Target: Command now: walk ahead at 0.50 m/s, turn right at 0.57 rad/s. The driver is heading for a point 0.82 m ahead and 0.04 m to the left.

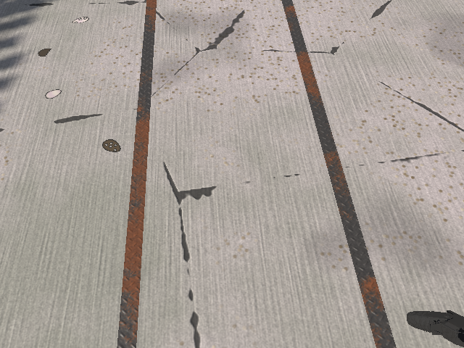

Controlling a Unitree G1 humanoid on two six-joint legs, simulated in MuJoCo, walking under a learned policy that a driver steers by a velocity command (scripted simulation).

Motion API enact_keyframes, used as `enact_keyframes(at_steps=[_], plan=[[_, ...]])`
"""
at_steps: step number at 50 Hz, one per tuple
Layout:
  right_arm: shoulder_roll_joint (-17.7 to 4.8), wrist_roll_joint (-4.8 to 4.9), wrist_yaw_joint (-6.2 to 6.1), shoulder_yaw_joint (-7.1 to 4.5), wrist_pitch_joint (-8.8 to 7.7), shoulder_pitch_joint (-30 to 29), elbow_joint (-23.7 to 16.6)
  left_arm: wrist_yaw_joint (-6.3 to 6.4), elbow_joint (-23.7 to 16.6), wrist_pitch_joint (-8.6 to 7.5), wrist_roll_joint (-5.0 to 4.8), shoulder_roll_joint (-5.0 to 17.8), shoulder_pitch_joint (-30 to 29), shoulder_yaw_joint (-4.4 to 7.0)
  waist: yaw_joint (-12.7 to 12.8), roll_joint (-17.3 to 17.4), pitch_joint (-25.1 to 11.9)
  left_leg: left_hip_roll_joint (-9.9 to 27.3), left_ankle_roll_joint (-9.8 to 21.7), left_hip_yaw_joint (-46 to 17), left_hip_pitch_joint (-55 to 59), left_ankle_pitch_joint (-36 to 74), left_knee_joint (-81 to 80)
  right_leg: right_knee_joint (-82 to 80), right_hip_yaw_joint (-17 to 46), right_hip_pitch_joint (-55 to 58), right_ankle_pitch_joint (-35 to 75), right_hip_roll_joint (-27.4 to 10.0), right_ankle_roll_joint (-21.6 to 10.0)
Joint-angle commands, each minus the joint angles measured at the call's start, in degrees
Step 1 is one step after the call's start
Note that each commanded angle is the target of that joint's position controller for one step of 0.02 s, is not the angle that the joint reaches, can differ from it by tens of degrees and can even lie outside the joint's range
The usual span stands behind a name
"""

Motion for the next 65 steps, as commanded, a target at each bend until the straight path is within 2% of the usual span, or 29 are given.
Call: enact_keyframes(at_steps=[1, 4, 5, 6, 7, 8, 9, 11, 19, 25, 28, 29, 30, 31, 32, 33, 35, 39, 45, 51, 54, 55, 56, 57, 58, 59, 60, 62, 65], plan=[[-6.2, 0.52, 0.57, -1.89, -1.56, -4.5, -4.9, 0.6, -2.6, -0.01, -0.15, 9.2, 1.5, 2.57, -1.0, -7.5, -1.5, -2.5, 1.2, 0.9, 7.7, -1.5, -3.9, -1.5, 13.2, -1.6, 11.9, -14.0, -6.7], [-8.8, 0.09, 0.09, -3.51, -2.31, 5.3, -2.6, 0.44, -3.5, 0.3, 0.27, 7.2, -0.5, 2.03, -6.6, -8.5, -5.9, -1.4, 5.3, 1.7, 22.7, -4.5, -7.7, 8.5, 13.4, -2.5, 16.9, -11.1, -3.7], [-11.7, -0.89, -0.45, -4.37, -2.43, 13.6, -2.0, 0.17, -4.7, 0.03, 1.04, 4.0, -0.7, 0.8, -10.2, -3.6, -13.6, 7.5, 9.0, -6.3, 37.2, -7.2, -6.1, 23.2, 9.0, -8.9, 11.1, -7.8, -1.7], [-15.9, -1.36, -0.34, -5.54, -1.53, 18.9, 0.1, 0.16, -6.3, -0.49, -0.38, 0.6, 7.1, -0.31, -7.4, 14.9, -21.0, 20.3, 18.3, -31.4, 55.8, -18.9, -10.0, 41.4, 1.0, -29.0, -14.5, 0.2, 2.3], [-11.1, 0.15, 0.0, -4.6, -1.17, 18.4, -0.3, 0.29, -5.2, -0.63, -0.85, 6.1, 7.1, 0.46, -8.2, 12.5, -18.0, 22.1, 18.2, -38.6, 54.5, -31.1, -13.3, 49.8, 1.5, -36.7, -16.9, -4.4, 3.1], [-7.7, 0.22, -0.15, -3.65, -0.92, 16.5, -0.6, 0.26, -5.4, -0.45, -0.57, 9.2, 1.4, 1.38, -9.8, 6.6, -10.6, 19.1, 15.8, -30.5, 47.8, -30.9, -14.4, 52.0, 1.1, -38.4, -11.4, -6.2, 3.6], [-6.7, -0.37, -0.11, -3.13, -0.6, 14.1, -0.5, 0.36, -6.0, -0.3, 0.05, 8.5, -1.8, 1.33, -9.1, 2.5, -6.4, 16.5, 14.5, -23.4, 41.2, -24.1, -15.1, 51.4, -0.8, -37.0, -7.4, -7.8, 4.0], [-4.9, -0.94, 0.01, -2.33, -0.52, 12.0, 0.6, -0.17, -7.0, -0.52, 0.45, 6.5, -4.2, 1.32, -6.9, 3.3, -1.8, 12.5, 14.1, -14.7, 32.1, -13.7, -17.8, 46.7, -1.3, -33.7, -3.5, -10.2, 4.1], [-8.9, 0.81, 0.04, -3.3, -0.42, 13.1, 4.5, -1.76, -9.0, -1.28, 0.93, 1.3, -12.4, -0.96, -7.2, 2.3, -0.3, 10.0, 15.6, -0.6, 27.5, -0.2, -23.2, 21.9, -7.1, -28.5, 10.3, -11.9, 4.9], [-11.2, 1.95, -0.02, -3.62, 1.12, 18.3, 8.1, -2.79, -11.5, -1.94, 0.24, 3.1, -20.0, -0.6, -8.7, 3.2, 1.1, 12.4, 13.3, 0.8, 32.5, 1.6, -20.5, 10.7, -9.2, -23.7, 12.2, -9.5, 2.8], [-10.9, 2.14, -0.48, -3.27, 1.9, 17.6, 8.8, -2.39, -8.2, -1.87, 0.97, 6.9, -9.1, 1.6, -1.8, 2.3, -5.2, 9.6, 10.3, 5.1, 31.5, 18.3, -6.3, 5.7, -12.1, -5.5, 11.5, -6.1, -0.7], [-8.7, 1.15, -0.66, -2.2, 1.73, 17.4, 8.0, -1.74, -6.2, -1.6, 1.25, 10.1, 0.3, 2.94, 2.4, -0.2, -11.8, 7.0, 8.0, 7.6, 23.4, 12.0, 7.1, 7.3, -6.5, 9.2, 12.4, -11.3, -3.2], [-2.8, 0.08, -0.4, -0.1, 0.76, 22.1, 5.8, -1.25, -5.5, -1.17, 2.03, 16.6, 5.7, 4.2, 1.2, -14.6, -19.4, -1.7, 3.6, 9.9, 1.1, -15.4, 30.1, 4.1, 19.3, 28.9, 5.4, -26.6, -12.2], [-5.4, 0.67, -0.22, -0.6, -0.29, 21.0, 6.6, -1.48, -5.2, -1.15, 1.23, 12.7, 7.0, 3.17, 2.3, -14.8, -22.5, -2.8, 3.8, 1.6, -6.2, -35.0, 38.7, -3.0, 32.1, 29.3, -1.4, -29.0, -14.4], [-9.3, 2.2, 0.15, -1.8, -0.79, 16.8, 5.3, -1.7, -5.3, -1.44, 1.02, 10.2, 3.0, 2.08, 1.6, -11.4, -13.6, 0.4, 4.5, 1.1, -11.0, -31.7, 41.5, -4.1, 24.6, 22.5, -3.1, -27.1, -12.0], [-9.0, 2.26, 0.09, -1.71, -0.86, 13.7, 4.7, -1.82, -5.6, -1.59, 1.03, 8.4, -0.5, 1.49, 0.1, -8.8, -8.7, 2.9, 4.9, 2.5, -10.4, -26.6, 39.5, -5.0, 17.4, 15.2, 0.0, -24.4, -10.4], [-7.8, 0.82, -0.15, -1.94, -0.05, 13.3, 5.0, -2.23, -5.8, -2.06, 1.71, 5.4, -5.5, 0.58, -3.6, -7.6, -3.6, 5.7, 4.2, 2.5, -4.8, -20.0, 33.6, -8.6, 9.1, 3.3, 8.7, -20.3, -8.9], [-4.6, 0.74, -0.27, -1.35, 2.02, 13.4, 5.6, -1.97, -4.0, -3.58, 1.75, 6.3, -6.3, 1.17, -5.9, -6.7, -2.0, 6.2, 2.3, 2.6, -2.4, -12.7, 27.8, -13.5, 1.1, -2.4, 16.8, -19.3, -9.7], [-3.0, 1.19, 0.81, -0.67, 1.84, 3.3, 3.0, -0.84, -0.5, -3.86, 1.98, 8.1, -3.0, 1.66, -2.2, -4.8, 1.4, 3.7, 2.9, 2.8, -2.7, 3.9, 9.8, -15.8, -9.5, -0.2, 18.0, -18.6, -6.4], [-3.0, 1.18, 2.79, -0.45, 1.73, -3.7, -1.3, -0.24, 3.1, -2.14, 0.99, 9.1, 0.6, 2.25, -0.1, -4.1, 3.5, 1.9, 6.0, 5.3, -5.7, -1.4, 2.2, -11.5, -13.6, 11.8, 24.4, -22.2, -4.4], [-5.5, 0.92, 3.32, -1.8, 2.0, 1.0, -1.9, 0.7, 2.7, -0.7, 0.82, 11.2, -0.9, 2.85, -3.8, -6.9, -1.4, -2.9, 9.0, 10.6, 3.8, -10.4, 2.2, 0.6, -16.6, 14.5, 51.9, -21.9, -2.0], [-7.6, 0.99, 3.07, -3.22, 2.13, 8.5, -0.2, 1.16, 2.4, -0.06, 0.84, 11.3, -1.7, 2.79, -8.1, -6.4, -5.7, -5.4, 10.7, 11.9, 14.0, -9.3, 0.0, 11.0, -18.6, 12.2, 57.4, -20.2, -0.5], [-11.6, 1.23, 2.22, -5.14, 2.43, 18.0, 1.9, 1.72, 1.5, -0.08, 1.29, 10.5, -1.1, 2.26, -12.3, -3.5, -11.1, -3.3, 13.4, 5.8, 30.8, -7.0, -0.9, 25.4, -19.2, 1.4, 48.9, -18.0, 1.7], [-18.4, 0.9, 1.42, -6.52, 2.5, 20.7, 1.7, 0.75, -1.2, -1.54, 3.02, 3.0, 4.9, -0.36, -8.4, 11.2, -17.9, 13.1, 24.2, -23.6, 54.1, -5.6, -2.2, 48.7, -18.2, -25.1, 5.9, -7.9, 6.2], [-14.4, 0.8, 1.25, -5.14, 2.36, 21.3, 0.6, -0.2, -0.3, -3.67, 2.26, 4.8, 3.1, -0.53, -10.2, 8.4, -26.0, 19.2, 28.2, -40.2, 59.1, -0.8, -10.6, 57.5, -6.4, -32.4, -18.4, -3.3, 6.6], [-11.4, 0.04, 1.13, -4.04, 2.23, 19.0, 0.7, -0.9, -1.1, -4.58, -0.3, 8.6, -2.0, 0.65, -11.1, 4.5, -19.4, 17.3, 24.7, -28.6, 53.7, 8.6, -10.3, 59.0, -3.8, -35.4, -15.3, -7.1, 5.8], [-9.5, 0.16, 0.98, -3.54, 2.1, 15.5, 0.4, -0.74, -1.7, -4.87, -0.42, 8.0, -4.3, 0.31, -9.3, 1.0, -13.3, 14.9, 22.3, -19.3, 45.1, 17.9, -9.1, 55.1, -5.1, -34.7, -11.6, -9.8, 5.4], [-6.1, 0.08, 0.73, -2.37, 2.26, 10.0, -0.3, 0.1, -1.2, -3.74, 1.28, 7.9, -5.1, 0.88, -5.4, -0.5, -7.0, 10.7, 19.2, -9.6, 30.2, 24.7, -11.4, 47.4, -6.2, -28.6, -7.8, -12.9, 6.0], [-7.2, -0.67, 0.55, -2.6, 1.8, 7.5, 0.1, 0.77, 0.0, -1.29, 1.58, 5.0, -1.1, 0.51, -2.3, 1.4, -7.0, 8.4, 19.5, -3.5, 21.5, 32.0, -14.5, 41.3, -7.5, -21.6, -2.6, -12.1, 7.9]])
